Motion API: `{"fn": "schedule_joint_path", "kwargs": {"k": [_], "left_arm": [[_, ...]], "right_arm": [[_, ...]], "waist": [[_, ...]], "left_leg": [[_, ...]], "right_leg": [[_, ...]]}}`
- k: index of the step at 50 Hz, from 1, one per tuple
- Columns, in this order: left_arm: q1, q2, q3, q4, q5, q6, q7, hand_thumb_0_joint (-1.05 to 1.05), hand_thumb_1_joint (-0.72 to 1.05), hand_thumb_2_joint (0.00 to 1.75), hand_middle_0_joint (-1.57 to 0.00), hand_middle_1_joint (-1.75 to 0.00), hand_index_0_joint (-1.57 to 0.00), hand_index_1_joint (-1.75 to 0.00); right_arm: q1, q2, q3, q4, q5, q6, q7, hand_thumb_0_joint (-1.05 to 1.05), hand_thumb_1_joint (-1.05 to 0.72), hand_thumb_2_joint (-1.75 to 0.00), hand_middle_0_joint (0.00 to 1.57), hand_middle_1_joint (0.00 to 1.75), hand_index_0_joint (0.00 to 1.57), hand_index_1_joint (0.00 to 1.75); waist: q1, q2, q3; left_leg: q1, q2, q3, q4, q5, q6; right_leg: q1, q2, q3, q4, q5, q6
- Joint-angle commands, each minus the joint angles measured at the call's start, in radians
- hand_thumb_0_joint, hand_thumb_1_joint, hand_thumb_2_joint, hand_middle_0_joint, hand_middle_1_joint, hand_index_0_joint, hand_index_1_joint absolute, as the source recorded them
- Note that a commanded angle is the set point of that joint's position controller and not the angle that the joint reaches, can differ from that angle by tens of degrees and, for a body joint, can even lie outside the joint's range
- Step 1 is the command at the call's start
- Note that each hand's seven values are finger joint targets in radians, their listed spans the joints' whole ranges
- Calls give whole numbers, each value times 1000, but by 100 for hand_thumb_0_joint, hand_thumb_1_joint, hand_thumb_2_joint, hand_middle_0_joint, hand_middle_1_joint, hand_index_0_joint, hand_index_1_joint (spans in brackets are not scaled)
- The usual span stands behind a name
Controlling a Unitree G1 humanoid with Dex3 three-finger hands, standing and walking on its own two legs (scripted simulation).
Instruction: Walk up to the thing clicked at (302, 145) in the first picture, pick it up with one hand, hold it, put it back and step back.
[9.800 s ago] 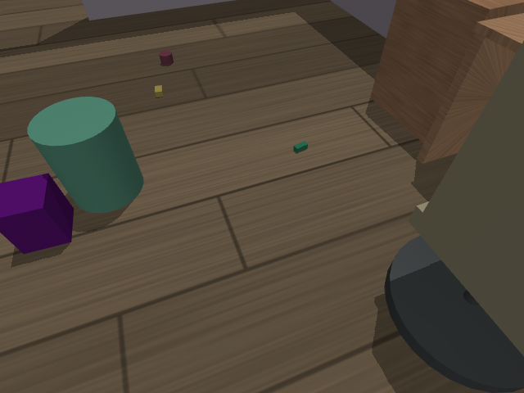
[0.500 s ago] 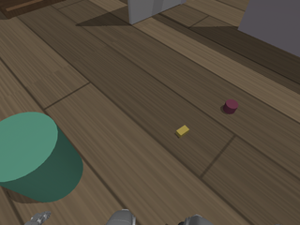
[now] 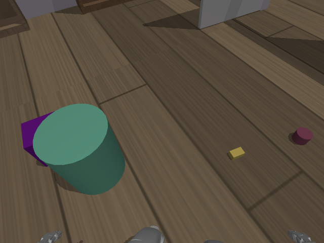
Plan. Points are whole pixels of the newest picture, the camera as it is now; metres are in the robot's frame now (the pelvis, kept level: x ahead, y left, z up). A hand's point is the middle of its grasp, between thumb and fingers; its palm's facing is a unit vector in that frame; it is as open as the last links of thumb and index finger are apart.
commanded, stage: walk up
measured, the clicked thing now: out of the picture -0.35 +0.02 -0.73
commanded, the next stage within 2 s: none
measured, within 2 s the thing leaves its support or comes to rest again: neither
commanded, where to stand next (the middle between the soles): +0.08 +0.00 m, yaw +9 degrees
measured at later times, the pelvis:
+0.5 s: pelvis +0.00 +0.07 +0.03, yaw -20 degrees
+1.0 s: pelvis +0.05 +0.04 +0.02, yaw -49 degrees
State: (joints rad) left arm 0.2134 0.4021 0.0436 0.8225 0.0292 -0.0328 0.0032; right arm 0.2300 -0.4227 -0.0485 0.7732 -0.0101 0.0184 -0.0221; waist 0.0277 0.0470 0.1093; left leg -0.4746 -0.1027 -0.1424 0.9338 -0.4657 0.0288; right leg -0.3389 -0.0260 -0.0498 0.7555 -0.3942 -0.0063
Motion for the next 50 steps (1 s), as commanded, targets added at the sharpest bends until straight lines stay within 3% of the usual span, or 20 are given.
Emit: {"fn": "schedule_joint_path", "kwargs": {"k": [1, 3, 6, 7, 10, 13, 14, 15, 16, 17, 20, 23, 33, 37, 38, 39, 40, 41, 44, 50], "left_arm": [[-16, 293, 91, -89, -3, -20, 10, 0, 90, 90, -20, -30, -20, -30], [6, 271, 77, -67, 5, -28, 15, 0, 90, 90, -20, -30, -20, -30], [59, 270, 80, -62, 15, -21, 0, 0, 90, 90, -20, -30, -20, -30], [184, 264, 70, -77, -2, 11, -2, 0, 90, 90, -20, -30, -20, -30], [103, 289, 82, -119, -3, 20, 0, 0, 90, 90, -20, -30, -20, -30], [9, 248, 73, -183, -2, 30, -3, 0, 90, 90, -20, -30, -20, -30], [22, 188, 52, -196, 0, 30, -1, 0, 90, 90, -20, -30, -20, -30], [87, 113, 33, -189, -2, 32, 9, 0, 90, 90, -20, -30, -20, -30], [138, 161, 40, -157, 2, 41, 18, 0, 90, 90, -20, -30, -20, -30], [173, 216, 53, -135, 5, 47, 23, 0, 90, 90, -20, -30, -20, -30], [164, 234, 81, -83, -4, 51, -18, 0, 90, 90, -20, -30, -20, -30], [224, 189, 72, -70, -12, 57, -44, 0, 90, 90, -20, -30, -20, -30], [57, 199, 69, -119, -9, 40, -47, 0, 90, 90, -20, -30, -20, -30], [187, 216, 82, -96, 3, 16, -27, 0, 90, 90, -20, -30, -20, -30], [277, 254, 99, -77, 8, 7, -14, 0, 90, 90, -20, -30, -20, -30], [284, 331, 118, -97, 17, -3, 2, 0, 90, 90, -20, -30, -20, -30], [259, 367, 122, -134, 12, -1, 9, 0, 90, 90, -20, -30, -20, -30], [230, 379, 122, -147, 4, 3, 15, 0, 90, 90, -20, -30, -20, -30], [61, 275, 80, -194, -26, 6, 30, 0, 90, 90, -20, -30, -20, -30], [29, 280, 84, -250, 3, 17, 11, 0, 90, 90, -20, -30, -20, -30]], "right_arm": [[32, -264, -79, -51, -5, -42, -9, 0, -90, -90, 20, 30, 20, 30], [31, -198, -68, -34, -8, -45, 10, 0, -90, -90, 20, 30, 20, 30], [4, -159, -50, -32, 2, -56, 27, 0, -90, -90, 20, 30, 20, 30], [-165, -143, -70, -102, -32, -46, 49, 0, -90, -90, 20, 30, 20, 30], [-103, -124, -70, -85, -2, -43, 42, 0, -90, -90, 20, 30, 20, 30], [21, -150, -93, -33, 11, -46, 34, 0, -90, -90, 20, 30, 20, 30], [43, -190, -110, -43, 0, -46, 27, 0, -90, -90, 20, 30, 20, 30], [58, -261, -132, -63, -19, -40, 19, 0, -90, -90, 20, 30, 20, 30], [-18, -265, -129, -97, -23, -32, 18, 0, -90, -90, 20, 30, 20, 30], [-88, -286, -135, -120, -8, -29, 28, 0, -90, -90, 20, 30, 20, 30], [-170, -188, -106, -115, -7, -41, 35, 0, -90, -90, 20, 30, 20, 30], [-153, -166, -95, -98, -1, -48, 37, 0, -90, -90, 20, 30, 20, 30], [-73, -201, -115, -117, -8, -38, 74, 0, -90, -90, 20, 30, 20, 30], [-83, -190, -116, -132, 2, -20, 79, 0, -90, -90, 20, 30, 20, 30], [-77, -162, -103, -133, 12, -20, 81, 0, -90, -90, 20, 30, 20, 30], [-63, -110, -81, -155, 20, -24, 86, 0, -90, -90, 20, 30, 20, 30], [-77, -132, -76, -174, 19, -26, 82, 0, -90, -90, 20, 30, 20, 30], [-109, -186, -89, -172, 11, -25, 73, 0, -90, -90, 20, 30, 20, 30], [-30, -186, -85, -83, 21, -21, 70, 0, -90, -90, 20, 30, 20, 30], [5, -175, -76, -62, 5, -11, 32, 0, -90, -90, 20, 30, 20, 30]], "waist": [[-6, -158, -18], [1, -190, -19], [36, -285, -55], [35, -214, -41], [-13, -309, -85], [-97, -257, -210], [-121, -145, -220], [-115, 142, -257], [-82, 88, -217], [-79, 118, -174], [-35, 91, -40], [-31, 163, -42], [-89, 81, -9], [2, -42, -148], [67, -147, -216], [74, -352, -190], [77, -393, -193], [76, -313, -184], [-29, -176, -140], [-27, -202, -112]], "left_leg": [[-154, 84, 23, 165, -83, -19], [-117, 56, 75, 97, 26, -9], [-41, 64, 162, -81, 72, -16], [-10, -12, 147, -54, -18, -21], [-6, 0, 132, -185, 12, -39], [378, 6, 128, -474, 190, -39], [602, 111, 10, -564, 237, -6], [731, 405, -265, -626, 178, 41], [587, 558, -316, -617, 210, 107], [445, 601, -326, -712, -37, 171], [321, 393, -85, -730, 2, 55], [372, 319, 86, -696, 125, -22], [329, 433, 236, -663, 144, 53], [267, 389, 360, -283, 453, 56], [165, 310, 380, -71, 410, 21], [-85, 182, 376, 99, 63, -33], [-276, 85, 212, 158, -192, -71], [-236, 144, 75, 187, -245, -71], [-180, 191, 62, 124, -58, -73], [-11, 118, 150, 40, 103, -77]], "right_leg": [[128, -389, 397, -375, 247, -262], [115, -254, 206, -326, 255, -182], [157, -200, 114, -308, 299, -164], [84, -162, 481, -363, 550, -188], [197, -192, 428, -275, 782, -205], [14, -109, 378, -202, 502, -130], [-200, -48, 319, -100, 275, -63], [-378, 74, 183, 96, -136, -12], [-370, 37, 154, 200, -195, 9], [-319, -39, 105, 253, -158, 18], [-254, -48, 150, 253, 18, 19], [-250, -42, 96, 214, 147, 18], [-138, -83, -33, -42, 121, 9], [172, -13, -71, -223, 102, -27], [349, -14, 24, -298, 128, -72], [457, -189, 351, -376, 262, -154], [525, -304, 698, -383, 295, -280], [426, -373, 794, -408, 244, -336], [340, -191, 435, -349, 330, -196], [50, -70, 363, -303, 500, -178]]}}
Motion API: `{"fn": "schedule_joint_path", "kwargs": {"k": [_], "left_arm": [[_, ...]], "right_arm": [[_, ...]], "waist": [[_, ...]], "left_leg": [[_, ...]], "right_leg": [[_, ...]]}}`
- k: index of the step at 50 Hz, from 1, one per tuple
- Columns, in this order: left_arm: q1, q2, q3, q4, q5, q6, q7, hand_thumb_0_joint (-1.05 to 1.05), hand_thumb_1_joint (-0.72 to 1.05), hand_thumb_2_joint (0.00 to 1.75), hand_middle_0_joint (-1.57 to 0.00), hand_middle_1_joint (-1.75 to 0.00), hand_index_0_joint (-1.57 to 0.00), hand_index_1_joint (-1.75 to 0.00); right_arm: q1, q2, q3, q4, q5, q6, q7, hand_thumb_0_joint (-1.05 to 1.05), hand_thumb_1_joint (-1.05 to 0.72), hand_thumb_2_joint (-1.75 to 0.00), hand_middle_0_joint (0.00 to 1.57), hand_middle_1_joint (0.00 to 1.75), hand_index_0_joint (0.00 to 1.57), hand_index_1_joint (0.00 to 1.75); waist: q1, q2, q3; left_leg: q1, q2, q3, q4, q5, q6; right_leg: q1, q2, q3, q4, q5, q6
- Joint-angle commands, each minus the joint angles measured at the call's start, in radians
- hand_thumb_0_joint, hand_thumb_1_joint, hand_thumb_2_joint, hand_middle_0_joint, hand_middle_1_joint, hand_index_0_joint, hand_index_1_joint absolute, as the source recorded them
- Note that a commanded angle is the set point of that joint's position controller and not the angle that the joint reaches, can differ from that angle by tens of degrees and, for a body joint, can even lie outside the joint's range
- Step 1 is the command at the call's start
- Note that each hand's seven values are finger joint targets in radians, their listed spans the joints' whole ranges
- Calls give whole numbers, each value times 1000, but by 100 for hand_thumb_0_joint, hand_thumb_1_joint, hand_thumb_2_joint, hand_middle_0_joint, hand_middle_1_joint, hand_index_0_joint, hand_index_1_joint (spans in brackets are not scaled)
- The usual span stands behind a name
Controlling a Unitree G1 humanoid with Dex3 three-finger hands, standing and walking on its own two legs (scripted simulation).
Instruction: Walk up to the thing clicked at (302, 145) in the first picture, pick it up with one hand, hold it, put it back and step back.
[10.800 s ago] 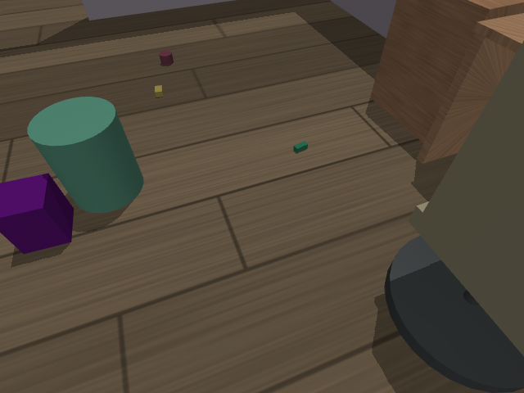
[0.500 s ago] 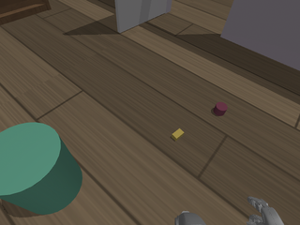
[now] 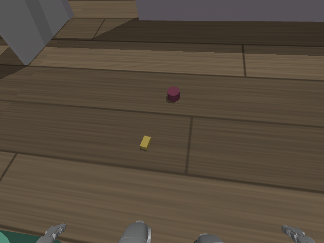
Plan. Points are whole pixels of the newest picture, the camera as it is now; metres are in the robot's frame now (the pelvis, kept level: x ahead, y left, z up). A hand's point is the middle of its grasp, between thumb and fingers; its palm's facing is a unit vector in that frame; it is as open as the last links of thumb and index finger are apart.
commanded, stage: walk up
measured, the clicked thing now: out of the picture -0.24 -0.31 -0.75
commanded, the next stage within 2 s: none
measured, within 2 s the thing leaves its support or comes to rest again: neither
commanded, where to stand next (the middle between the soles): +0.06 -0.01 m, yaw -51 degrees
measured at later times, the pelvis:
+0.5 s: pelvis -0.01 +0.07 +0.00, yaw -24 degrees
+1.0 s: pelvis +0.00 +0.04 -0.02, yaw -40 degrees
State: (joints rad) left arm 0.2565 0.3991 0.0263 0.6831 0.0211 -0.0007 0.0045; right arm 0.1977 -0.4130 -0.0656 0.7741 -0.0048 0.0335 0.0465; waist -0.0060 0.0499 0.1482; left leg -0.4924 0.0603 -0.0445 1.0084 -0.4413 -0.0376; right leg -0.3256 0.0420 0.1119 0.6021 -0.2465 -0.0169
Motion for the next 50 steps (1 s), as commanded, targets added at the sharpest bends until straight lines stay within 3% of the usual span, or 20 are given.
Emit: {"fn": "schedule_joint_path", "kwargs": {"k": [1, 5, 7, 8, 9, 11, 14, 17, 24, 30, 31, 32, 33, 34, 37, 45, 47, 48, 49, 50], "left_arm": [[-22, 288, 106, -116, 15, -12, 6, 0, 90, 90, -20, -30, -20, -30], [-66, 273, 104, -143, 20, 11, 0, 0, 90, 90, -20, -30, -20, -30], [-108, 218, 88, -161, 3, 20, 3, 0, 90, 90, -20, -30, -20, -30], [-84, 154, 70, -164, -7, 21, 7, 0, 90, 90, -20, -30, -20, -30], [-8, 160, 64, -126, -3, 35, 17, 0, 90, 90, -20, -30, -20, -30], [31, 238, 80, -95, 8, 43, 20, 0, 90, 90, -20, -30, -20, -30], [-4, 249, 110, -54, -16, 47, -18, 0, 90, 90, -20, -30, -20, -30], [53, 207, 94, -45, -26, 54, -49, 0, 90, 90, -20, -30, -20, -30], [-8, 218, 90, -21, -16, 27, -37, 0, 90, 90, -20, -30, -20, -30], [185, 209, 118, 96, -1, -10, -23, 0, 90, 90, -20, -30, -20, -30], [226, 269, 140, 106, 9, -15, -16, 0, 90, 90, -20, -30, -20, -30], [192, 351, 160, 72, 23, -19, -10, 0, 90, 90, -20, -30, -20, -30], [116, 392, 156, 25, 25, -19, -12, 0, 90, 90, -20, -30, -20, -30], [57, 404, 158, 19, 17, -13, -13, 0, 90, 90, -20, -30, -20, -30], [12, 281, 124, 27, 0, -24, 2, 0, 90, 90, -20, -30, -20, -30], [69, 255, 96, 20, -13, -32, 13, 0, 90, 90, -20, -30, -20, -30], [33, 215, 78, 1, -24, -24, 18, 0, 90, 90, -20, -30, -20, -30], [34, 168, 62, -11, -32, -27, 20, 0, 90, 90, -20, -30, -20, -30], [65, 131, 48, -4, -36, -24, 24, 0, 90, 90, -20, -30, -20, -30], [104, 215, 63, 30, -26, -15, 40, 0, 90, 90, -20, -30, -20, -30]], "right_arm": [[38, -179, -59, -61, 3, -29, -43, 0, -90, -90, 20, 30, 20, 30], [61, -162, -59, -43, 7, -51, -65, 0, -90, -90, 20, 30, 20, 30], [156, -177, -67, -12, -6, -63, -70, 0, -90, -90, 20, 30, 20, 30], [153, -257, -89, -25, -20, -66, -77, 0, -90, -90, 20, 30, 20, 30], [71, -292, -89, -77, -13, -62, -82, 0, -90, -90, 20, 30, 20, 30], [-22, -346, -110, -101, 0, -64, -73, 0, -90, -90, 20, 30, 20, 30], [-12, -239, -79, -110, -11, -77, -75, 0, -90, -90, 20, 30, 20, 30], [20, -251, -75, -99, -13, -80, -63, 0, -90, -90, 20, 30, 20, 30], [109, -311, -97, -115, -33, -74, -31, 0, -90, -90, 20, 30, 20, 30], [36, -275, -87, -119, -17, -46, -22, 0, -90, -90, 20, 30, 20, 30], [35, -218, -67, -129, -10, -42, -24, 0, -90, -90, 20, 30, 20, 30], [60, -138, -37, -138, 5, -38, -24, 0, -90, -90, 20, 30, 20, 30], [-42, -206, -52, -151, 10, -41, -42, 0, -90, -90, 20, 30, 20, 30], [-40, -254, -66, -136, 6, -52, -49, 0, -90, -90, 20, 30, 20, 30], [60, -220, -53, -36, 13, -60, -40, 0, -90, -90, 20, 30, 20, 30], [60, -178, -35, -25, -7, -88, -51, 0, -90, -90, 20, 30, 20, 30], [126, -182, -47, -4, -16, -96, -57, 0, -90, -90, 20, 30, 20, 30], [152, -237, -61, -5, -31, -100, -61, 0, -90, -90, 20, 30, 20, 30], [122, -285, -74, -21, -28, -100, -63, 0, -90, -90, 20, 30, 20, 30], [80, -310, -81, -30, -14, -94, -54, 0, -90, -90, 20, 30, 20, 30]], "waist": [[7, -224, -152], [1, -257, -197], [-67, -174, -209], [-75, 51, -233], [-8, 163, -207], [6, 160, -139], [4, 105, -130], [-1, 171, -190], [-75, 191, -198], [35, 54, -199], [72, -126, -170], [64, -375, -102], [84, -293, -45], [61, -296, -6], [3, -260, -41], [10, -189, -133], [-36, -136, -174], [-49, 7, -214], [-30, 153, -213], [-22, 104, -228]], "left_leg": [[41, -48, 55, -55, 84, -8], [199, -82, 51, -278, 127, 19], [397, -66, 20, -532, 309, 35], [485, 172, -240, -635, 337, 93], [392, 388, -444, -648, 427, 198], [223, 495, -488, -691, 378, 356], [218, 238, -136, -625, 415, 197], [330, 189, -63, -638, 117, 162], [392, 301, -36, -646, 8, 250], [136, 274, 140, -378, -23, 170], [-10, 191, 191, -188, -94, 115], [-241, 40, 236, 30, -159, 37], [-258, 25, 81, 58, -130, 13], [-185, 64, 43, 57, -112, 24], [-142, 42, 53, 22, 46, 41], [152, -46, 87, -307, 110, 64], [331, -43, 57, -477, 259, 87], [410, 95, -129, -551, 290, 118], [470, 298, -389, -634, 311, 208], [387, 413, -468, -644, 218, 321]], "right_leg": [[-5, -136, 209, -148, 352, -171], [-46, -107, 270, -35, 436, -158], [-150, -33, 229, 77, 295, -58], [-271, 84, 119, 274, 31, 19], [-320, 99, 56, 489, -333, 19], [-265, -15, 49, 688, -321, 30], [-242, -17, 53, 718, -164, 13], [-273, -13, 8, 588, -88, 26], [-233, -79, -109, 297, -235, 59], [136, -28, -184, -111, -96, -10], [209, -72, -29, -203, -191, -54], [218, -270, 402, -334, -385, -141], [81, -353, 572, -369, -452, -244], [-25, -376, 573, -363, -463, -261], [72, -185, 246, -245, -191, -156], [10, -174, 199, 6, 446, -166], [-82, -132, 150, 128, 361, -104], [-159, -60, 104, 251, 221, -45], [-282, 75, 9, 388, -218, -4], [-229, 20, 23, 500, -362, 4]]}}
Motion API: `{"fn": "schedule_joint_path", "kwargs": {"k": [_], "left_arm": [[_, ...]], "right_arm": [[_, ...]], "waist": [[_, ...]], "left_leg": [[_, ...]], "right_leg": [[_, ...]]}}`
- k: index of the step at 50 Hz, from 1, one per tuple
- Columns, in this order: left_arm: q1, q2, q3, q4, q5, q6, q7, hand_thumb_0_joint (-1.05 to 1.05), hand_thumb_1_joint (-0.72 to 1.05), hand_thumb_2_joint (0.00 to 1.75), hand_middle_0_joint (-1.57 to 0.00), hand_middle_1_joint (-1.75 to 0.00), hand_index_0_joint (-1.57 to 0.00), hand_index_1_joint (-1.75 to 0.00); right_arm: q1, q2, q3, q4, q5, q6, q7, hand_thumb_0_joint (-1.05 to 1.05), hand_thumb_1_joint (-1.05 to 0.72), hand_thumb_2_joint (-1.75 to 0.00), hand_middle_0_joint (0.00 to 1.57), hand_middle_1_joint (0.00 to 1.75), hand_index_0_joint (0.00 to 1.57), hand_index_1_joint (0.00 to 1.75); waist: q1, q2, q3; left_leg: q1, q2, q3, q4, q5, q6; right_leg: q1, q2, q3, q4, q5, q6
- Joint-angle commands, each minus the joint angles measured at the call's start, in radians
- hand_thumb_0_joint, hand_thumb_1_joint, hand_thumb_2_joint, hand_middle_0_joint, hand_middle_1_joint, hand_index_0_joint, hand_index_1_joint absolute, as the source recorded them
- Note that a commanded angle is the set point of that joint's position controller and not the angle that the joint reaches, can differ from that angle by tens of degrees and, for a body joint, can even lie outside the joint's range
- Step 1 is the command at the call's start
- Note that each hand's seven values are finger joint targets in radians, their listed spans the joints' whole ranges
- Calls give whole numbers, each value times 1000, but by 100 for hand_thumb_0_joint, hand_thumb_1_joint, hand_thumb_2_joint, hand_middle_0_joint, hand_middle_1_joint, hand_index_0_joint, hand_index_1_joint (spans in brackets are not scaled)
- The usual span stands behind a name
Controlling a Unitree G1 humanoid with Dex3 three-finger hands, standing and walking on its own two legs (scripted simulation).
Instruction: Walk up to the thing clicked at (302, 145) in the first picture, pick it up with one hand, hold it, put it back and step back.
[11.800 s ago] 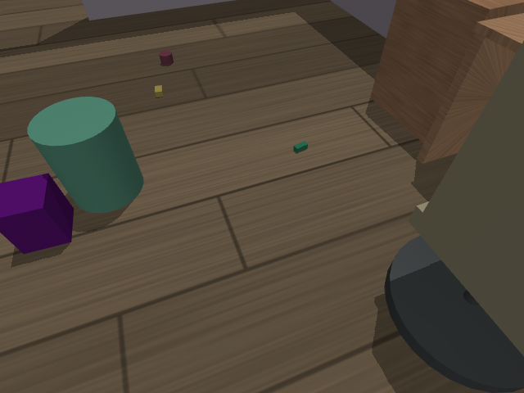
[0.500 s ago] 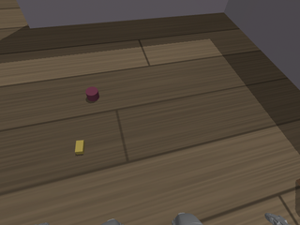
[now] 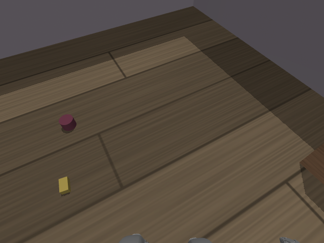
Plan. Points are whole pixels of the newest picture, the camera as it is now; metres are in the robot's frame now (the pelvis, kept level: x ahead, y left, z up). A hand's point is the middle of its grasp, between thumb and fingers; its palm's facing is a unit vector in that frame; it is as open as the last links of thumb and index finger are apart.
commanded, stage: walk up
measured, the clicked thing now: out of the picture +0.04 -0.42 -0.73
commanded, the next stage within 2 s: stand in 1.26 s
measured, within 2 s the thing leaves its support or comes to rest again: neither
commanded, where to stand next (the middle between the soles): +0.08 +0.00 m, yaw -12 degrees
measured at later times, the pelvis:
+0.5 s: pelvis +0.00 -0.01 +0.00, yaw -10 degrees
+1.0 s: pelvis +0.00 +0.00 +0.02, yaw -14 degrees
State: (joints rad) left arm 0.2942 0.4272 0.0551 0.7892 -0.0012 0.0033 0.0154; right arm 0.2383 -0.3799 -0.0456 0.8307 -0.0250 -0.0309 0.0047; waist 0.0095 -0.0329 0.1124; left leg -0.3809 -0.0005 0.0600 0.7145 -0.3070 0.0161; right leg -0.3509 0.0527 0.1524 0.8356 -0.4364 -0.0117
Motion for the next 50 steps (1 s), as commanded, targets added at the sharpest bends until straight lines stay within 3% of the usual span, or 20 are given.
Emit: {"fn": "schedule_joint_path", "kwargs": {"k": [1, 4, 8, 11, 12, 13, 14, 15, 18, 21, 24, 26, 27, 28, 29, 31, 32, 36, 40, 50], "left_arm": [[70, 210, 34, -58, 4, -22, 30, 0, 90, 90, -20, -30, -20, -30], [9, 203, 54, -35, 4, -34, 7, 0, 90, 90, -20, -30, -20, -30], [39, 153, 41, -12, -1, -50, -5, 0, 90, 90, -20, -30, -20, -30], [85, 160, 52, 37, 12, -60, 8, 0, 90, 90, -20, -30, -20, -30], [77, 191, 65, 35, 20, -65, 14, 0, 90, 90, -20, -30, -20, -30], [63, 248, 80, 24, 33, -72, 21, 0, 90, 90, -20, -30, -20, -30], [27, 300, 80, 1, 33, -78, 29, 0, 90, 90, -20, -30, -20, -30], [-27, 333, 78, -9, 31, -73, 29, 0, 90, 90, -20, -30, -20, -30], [-75, 235, 51, 1, 23, -77, 29, 0, 90, 90, -20, -30, -20, -30], [-70, 232, 44, 16, 22, -81, 29, 0, 90, 90, -20, -30, -20, -30], [-136, 200, 29, 18, 6, -65, 23, 0, 90, 90, -20, -30, -20, -30], [-135, 134, 8, 14, -9, -61, 22, 0, 90, 90, -20, -30, -20, -30], [-103, 136, 6, 48, -11, -55, 23, 0, 90, 90, -20, -30, -20, -30], [-76, 164, 15, 86, -2, -55, 25, 0, 90, 90, -20, -30, -20, -30], [-50, 170, 13, 110, 5, -64, 24, 0, 90, 90, -20, -30, -20, -30], [-136, 216, 26, 109, 10, -72, 12, 0, 90, 90, -20, -30, -20, -30], [-172, 224, 24, 109, 7, -68, 10, 0, 90, 90, -20, -30, -20, -30], [-164, 167, 3, 151, 2, -60, 6, 0, 90, 90, -20, -30, -20, -30], [-218, 182, 7, 172, 7, -59, 4, 0, 90, 90, -20, -30, -20, -30], [-220, 162, -2, 232, 1, -51, 4, 0, 90, 90, -20, -30, -20, -30]], "right_arm": [[1, -333, -104, -88, 10, -29, -11, 0, -90, -90, 20, 30, 20, 30], [-6, -280, -79, -85, 0, -27, -15, 0, -90, -90, 20, 30, 20, 30], [-40, -280, -70, -83, -2, -9, -4, 0, -90, -90, 20, 30, 20, 30], [-77, -246, -57, -98, 10, 18, 4, 0, -90, -90, 20, 30, 20, 30], [-55, -215, -46, -96, 13, 25, 5, 0, -90, -90, 20, 30, 20, 30], [-49, -164, -31, -107, 18, 30, 5, 0, -90, -90, 20, 30, 20, 30], [-84, -146, -23, -118, 19, 39, -1, 0, -90, -90, 20, 30, 20, 30], [-106, -216, -49, -96, 10, 45, -12, 0, -90, -90, 20, 30, 20, 30], [-76, -213, -48, -40, 28, 33, -4, 0, -90, -90, 20, 30, 20, 30], [-46, -199, -39, -8, 21, 23, -6, 0, -90, -90, 20, 30, 20, 30], [11, -194, -41, 44, 18, 4, -9, 0, -90, -90, 20, 30, 20, 30], [-2, -264, -55, 49, 2, -9, -16, 0, -90, -90, 20, 30, 20, 30], [-86, -299, -54, 38, 12, -10, -11, 0, -90, -90, 20, 30, 20, 30], [-159, -288, -49, 34, 17, -6, -3, 0, -90, -90, 20, 30, 20, 30], [-195, -255, -36, 39, 16, -1, 1, 0, -90, -90, 20, 30, 20, 30], [-148, -211, -19, 60, 20, 9, 2, 0, -90, -90, 20, 30, 20, 30], [-109, -207, -19, 87, 19, 11, -1, 0, -90, -90, 20, 30, 20, 30], [-172, -235, -22, 119, 20, 5, 8, 0, -90, -90, 20, 30, 20, 30], [-147, -211, -12, 154, 20, 7, 5, 0, -90, -90, 20, 30, 20, 30], [-202, -224, -21, 192, 19, 9, 2, 0, -90, -90, 20, 30, 20, 30]], "waist": [[-24, 177, -155], [-28, 179, -57], [-23, 269, -117], [19, 215, -160], [19, 145, -168], [20, -33, -155], [18, -108, -123], [16, -94, -92], [-19, -52, -71], [-16, -121, -144], [-59, -104, -194], [-48, 61, -221], [-14, 115, -194], [18, 128, -169], [42, 108, -160], [-15, -18, -131], [-39, -14, -108], [-4, 77, -92], [-25, -14, -93], [-15, 39, -147]], "left_leg": [[232, 486, -585, -353, 53, 303], [140, 314, -277, -296, 223, 185], [143, 276, -143, -197, 351, 172], [56, 229, -63, -40, 226, 120], [-14, 201, -36, 46, 151, 86], [-167, 138, 6, 190, 13, 33], [-223, 70, -24, 245, -249, -1], [-113, 113, -99, 302, -303, -5], [-117, 116, -94, 217, -218, 11], [-35, 86, -59, 114, -152, 2], [170, 61, -35, -134, 68, 10], [241, 228, -252, -249, 189, 73], [151, 315, -341, -274, 94, 149], [52, 326, -317, -247, 57, 166], [9, 270, -230, -195, 51, 117], [41, 96, -73, -104, -55, 21], [96, 88, -67, -111, -103, 13], [87, 167, -159, -262, -147, 61], [96, 130, -100, -259, -117, 36], [185, 162, -73, -296, 17, 47]], "right_leg": [[-199, -30, -20, 288, -169, 2], [-171, -50, -54, 190, -89, -8], [-31, -35, -166, -41, 9, 0], [138, 11, -207, -263, 194, -5], [207, -7, -141, -309, 203, -23], [258, -150, 121, -351, 215, -73], [158, -376, 451, -442, 187, -202], [10, -413, 479, -416, 220, -276], [64, -270, 254, -341, 374, -186], [91, -241, 219, -285, 575, -182], [18, -175, 98, -186, 537, -119], [-70, -89, -1, -77, 350, -32], [-28, -28, -74, -73, 153, -10], [76, -46, -90, -101, 32, -13], [136, -70, -32, -219, 86, -25], [49, -161, 179, -324, 174, -86], [-39, -196, 222, -349, 110, -103], [15, -82, 43, -298, 173, -48], [28, -119, 113, -353, 191, -54], [87, -103, 41, -324, 396, -27]]}}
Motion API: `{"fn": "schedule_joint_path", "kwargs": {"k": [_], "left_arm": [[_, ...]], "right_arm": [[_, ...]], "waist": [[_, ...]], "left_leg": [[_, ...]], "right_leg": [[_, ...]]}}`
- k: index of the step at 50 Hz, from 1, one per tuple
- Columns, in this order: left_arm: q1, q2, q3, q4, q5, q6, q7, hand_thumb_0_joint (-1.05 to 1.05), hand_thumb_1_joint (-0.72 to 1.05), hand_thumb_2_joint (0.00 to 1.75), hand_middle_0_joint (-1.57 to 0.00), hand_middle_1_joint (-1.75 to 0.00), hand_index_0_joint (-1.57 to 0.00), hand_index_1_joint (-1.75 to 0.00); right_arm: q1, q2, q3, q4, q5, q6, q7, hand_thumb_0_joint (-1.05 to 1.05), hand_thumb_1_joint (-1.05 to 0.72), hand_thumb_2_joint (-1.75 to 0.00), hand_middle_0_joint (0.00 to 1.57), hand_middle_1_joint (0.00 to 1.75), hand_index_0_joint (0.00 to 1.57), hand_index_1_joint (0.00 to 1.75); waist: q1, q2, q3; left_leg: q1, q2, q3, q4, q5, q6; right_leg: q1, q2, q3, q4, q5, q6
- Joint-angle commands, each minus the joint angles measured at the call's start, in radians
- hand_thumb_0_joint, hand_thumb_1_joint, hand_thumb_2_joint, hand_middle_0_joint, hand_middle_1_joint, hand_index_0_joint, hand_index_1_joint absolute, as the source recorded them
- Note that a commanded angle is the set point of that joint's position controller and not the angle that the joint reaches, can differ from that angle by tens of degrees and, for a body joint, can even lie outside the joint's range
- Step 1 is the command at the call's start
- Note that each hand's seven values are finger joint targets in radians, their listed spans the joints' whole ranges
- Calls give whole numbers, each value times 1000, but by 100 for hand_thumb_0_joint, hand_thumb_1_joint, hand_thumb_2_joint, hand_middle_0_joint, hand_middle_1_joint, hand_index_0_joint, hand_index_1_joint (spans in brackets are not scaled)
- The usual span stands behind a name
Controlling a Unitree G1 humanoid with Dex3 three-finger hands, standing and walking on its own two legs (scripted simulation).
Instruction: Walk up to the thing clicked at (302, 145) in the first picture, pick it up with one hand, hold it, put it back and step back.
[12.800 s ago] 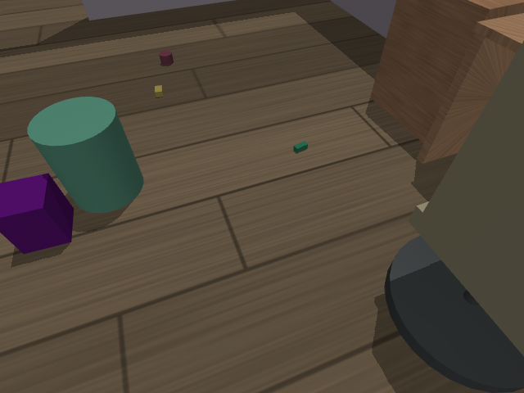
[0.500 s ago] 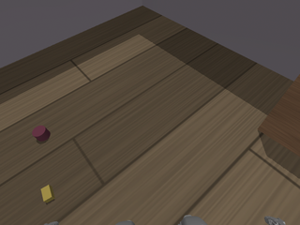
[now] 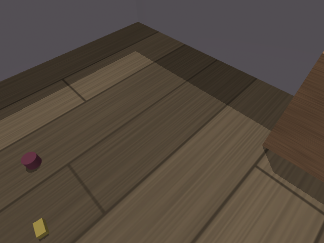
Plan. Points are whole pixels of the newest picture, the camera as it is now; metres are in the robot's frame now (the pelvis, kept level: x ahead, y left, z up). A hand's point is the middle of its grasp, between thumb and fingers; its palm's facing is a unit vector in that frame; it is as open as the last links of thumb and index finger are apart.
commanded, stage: walk up
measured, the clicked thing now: out of the picture +0.14 -0.41 -0.75
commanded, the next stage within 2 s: stand in 0.26 s
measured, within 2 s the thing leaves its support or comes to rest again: neither
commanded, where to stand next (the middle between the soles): +0.07 +0.02 m, yaw +2 degrees
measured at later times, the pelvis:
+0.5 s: pelvis +0.02 +0.01 +0.01, yaw +1 degrees
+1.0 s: pelvis +0.02 +0.01 +0.02, yaw +2 degrees
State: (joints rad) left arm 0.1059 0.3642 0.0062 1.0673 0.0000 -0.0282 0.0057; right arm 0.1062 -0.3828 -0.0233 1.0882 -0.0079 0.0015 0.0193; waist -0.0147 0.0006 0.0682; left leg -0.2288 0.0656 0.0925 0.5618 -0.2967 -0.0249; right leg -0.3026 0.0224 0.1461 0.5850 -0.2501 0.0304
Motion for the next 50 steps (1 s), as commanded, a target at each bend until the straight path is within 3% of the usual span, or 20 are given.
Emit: {"fn": "schedule_joint_path", "kwargs": {"k": [1, 12, 13, 16, 18, 24, 25, 32, 39, 50], "left_arm": [[-31, 222, 44, -45, -1, -18, 14, 0, 90, 90, -20, -30, -20, -30], [-67, 229, 42, -34, 6, -16, 18, 0, 90, 90, -20, -30, -20, -30], [-60, 216, 38, -17, 8, -12, 10, 0, 90, 90, -20, -30, -20, -30], [-47, 208, 38, -6, 5, -5, 5, 0, 90, 90, -20, -30, -20, -30], [-58, 207, 37, 2, 5, -5, 2, 0, 90, 90, -20, -30, -20, -30], [-73, 202, 41, 4, 2, -9, 6, 0, 90, 90, -20, -30, -20, -30], [-68, 192, 40, 6, 1, -7, 5, 0, 90, 90, -20, -30, -20, -30], [-71, 190, 42, 15, 10, 0, 5, 0, 90, 90, -20, -30, -20, -30], [-66, 194, 44, 15, 8, -7, 5, 0, 90, 90, -20, -30, -20, -30], [-53, 200, 43, 12, 10, -7, 6, 0, 90, 90, -20, -30, -20, -30]], "right_arm": [[-75, -218, -43, -61, 3, -22, -13, 0, -90, -90, 20, 30, 20, 30], [-74, -215, -51, -43, 10, -10, -10, 0, -90, -90, 20, 30, 20, 30], [-70, -188, -37, -42, 3, -13, -12, 0, -90, -90, 20, 30, 20, 30], [-118, -209, -41, -40, -2, -19, -17, 0, -90, -90, 20, 30, 20, 30], [-108, -207, -39, -33, 0, -21, -17, 0, -90, -90, 20, 30, 20, 30], [-78, -198, -36, -15, 1, -32, -21, 0, -90, -90, 20, 30, 20, 30], [-82, -200, -34, -12, 1, -33, -21, 0, -90, -90, 20, 30, 20, 30], [-99, -189, -37, -16, -3, -26, -21, 0, -90, -90, 20, 30, 20, 30], [-75, -184, -36, -16, -1, -31, -20, 0, -90, -90, 20, 30, 20, 30], [-73, -182, -38, -24, 0, -24, -18, 0, -90, -90, 20, 30, 20, 30]], "waist": [[8, 5, -103], [-11, -34, -125], [-15, -42, -136], [10, -11, -120], [3, -21, -119], [-6, 7, -170], [2, 18, -159], [3, 19, -85], [-3, 8, -122], [-5, -6, -106]], "left_leg": [[54, 94, -94, -142, 9, 84], [121, 82, -68, -131, 35, 80], [105, 86, -120, -185, 77, 65], [117, 92, -121, -213, 70, 58], [120, 89, -124, -223, 74, 55], [180, 89, -103, -225, 296, 41], [173, 91, -104, -233, 300, 40], [123, 88, -121, -295, 85, 40], [163, 86, -114, -272, 215, 38], [160, 80, -122, -271, 167, 41]], "right_leg": [[24, -79, 59, -85, 216, -73], [12, -93, 101, -121, 243, -77], [55, -104, 66, -155, 249, -60], [63, -94, 56, -183, 221, -48], [87, -102, 53, -206, 227, -48], [155, -116, 25, -200, 392, -47], [154, -112, 21, -208, 383, -43], [125, -107, 15, -261, 224, -37], [151, -121, 11, -261, 310, -38], [141, -125, 3, -273, 263, -39]]}}
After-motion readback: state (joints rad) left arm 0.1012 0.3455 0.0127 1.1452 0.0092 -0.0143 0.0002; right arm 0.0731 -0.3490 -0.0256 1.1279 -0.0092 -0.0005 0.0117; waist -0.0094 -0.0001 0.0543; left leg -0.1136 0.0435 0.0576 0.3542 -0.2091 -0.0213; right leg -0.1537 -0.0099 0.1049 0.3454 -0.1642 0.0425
